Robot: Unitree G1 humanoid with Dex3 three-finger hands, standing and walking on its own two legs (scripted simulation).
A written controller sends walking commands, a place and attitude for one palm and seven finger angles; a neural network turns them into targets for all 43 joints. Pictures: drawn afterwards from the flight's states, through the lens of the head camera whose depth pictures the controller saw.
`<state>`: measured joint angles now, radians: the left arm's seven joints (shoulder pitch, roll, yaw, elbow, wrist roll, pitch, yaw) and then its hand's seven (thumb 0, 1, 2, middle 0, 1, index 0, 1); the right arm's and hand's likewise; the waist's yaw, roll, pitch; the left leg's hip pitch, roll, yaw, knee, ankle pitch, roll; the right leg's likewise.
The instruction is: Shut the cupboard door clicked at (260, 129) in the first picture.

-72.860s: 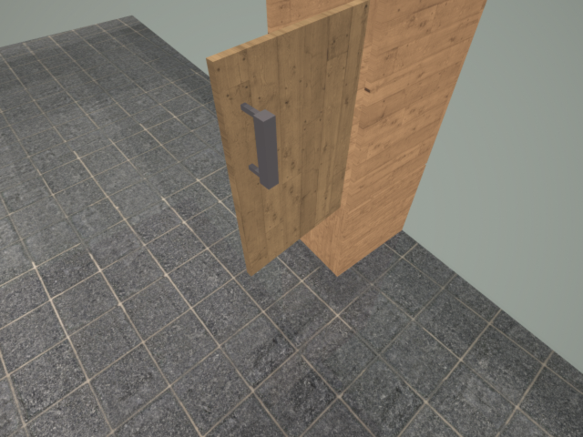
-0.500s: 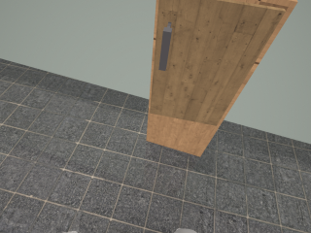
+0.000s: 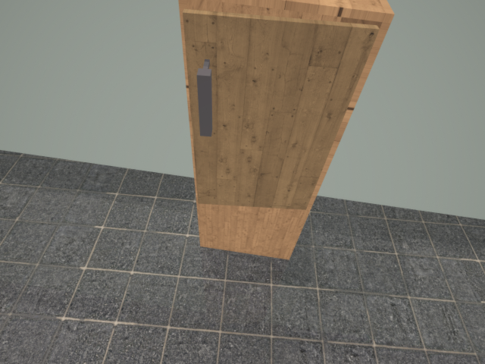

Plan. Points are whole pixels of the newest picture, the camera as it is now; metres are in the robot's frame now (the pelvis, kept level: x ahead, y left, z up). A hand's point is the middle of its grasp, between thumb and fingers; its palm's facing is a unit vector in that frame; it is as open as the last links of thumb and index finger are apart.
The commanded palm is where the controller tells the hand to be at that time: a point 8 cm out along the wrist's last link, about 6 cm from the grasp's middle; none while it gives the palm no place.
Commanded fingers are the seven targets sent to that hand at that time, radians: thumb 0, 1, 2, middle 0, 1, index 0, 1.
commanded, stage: take the last steps up to it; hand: left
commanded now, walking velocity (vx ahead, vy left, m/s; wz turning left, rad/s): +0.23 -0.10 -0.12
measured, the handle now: (206, 98) +0.61 +0.10 +0.10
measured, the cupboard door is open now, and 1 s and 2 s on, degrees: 6 6 6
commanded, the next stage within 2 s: come to a stop and stand still in 0.24 s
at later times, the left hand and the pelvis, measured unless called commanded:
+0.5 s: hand (191, 330) +0.21 +0.10 -0.16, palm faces -0.01 -0.98 -0.21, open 7.2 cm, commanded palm none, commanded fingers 0.00 0.90 0.90 -0.20 -0.30 -0.20 -0.30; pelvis +0.14 -0.08 +0.01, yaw -1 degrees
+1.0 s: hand (192, 344) +0.19 +0.09 -0.15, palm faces +0.01 -0.96 -0.28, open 7.4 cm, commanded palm none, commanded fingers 0.00 0.90 0.90 -0.20 -0.30 -0.20 -0.30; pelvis +0.15 -0.11 +0.01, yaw -1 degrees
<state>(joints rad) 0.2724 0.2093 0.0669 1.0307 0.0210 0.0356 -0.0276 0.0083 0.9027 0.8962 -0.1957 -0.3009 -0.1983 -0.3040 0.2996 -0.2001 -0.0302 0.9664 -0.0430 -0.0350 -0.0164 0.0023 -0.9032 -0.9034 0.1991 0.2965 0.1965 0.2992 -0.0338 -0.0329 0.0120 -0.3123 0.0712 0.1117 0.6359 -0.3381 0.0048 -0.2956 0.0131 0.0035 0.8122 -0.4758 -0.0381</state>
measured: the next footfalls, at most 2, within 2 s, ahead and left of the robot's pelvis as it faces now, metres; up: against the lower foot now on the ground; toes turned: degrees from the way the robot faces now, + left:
right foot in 0.30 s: +0.16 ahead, -0.20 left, +0.00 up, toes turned -4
left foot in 0.58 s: +0.22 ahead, +0.03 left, +0.00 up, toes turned +3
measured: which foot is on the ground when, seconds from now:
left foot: down 0.00-0.30, up 0.32-0.56, down 0.58-0.88, up 0.90-1.00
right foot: up 0.00-0.28, down 0.30-1.00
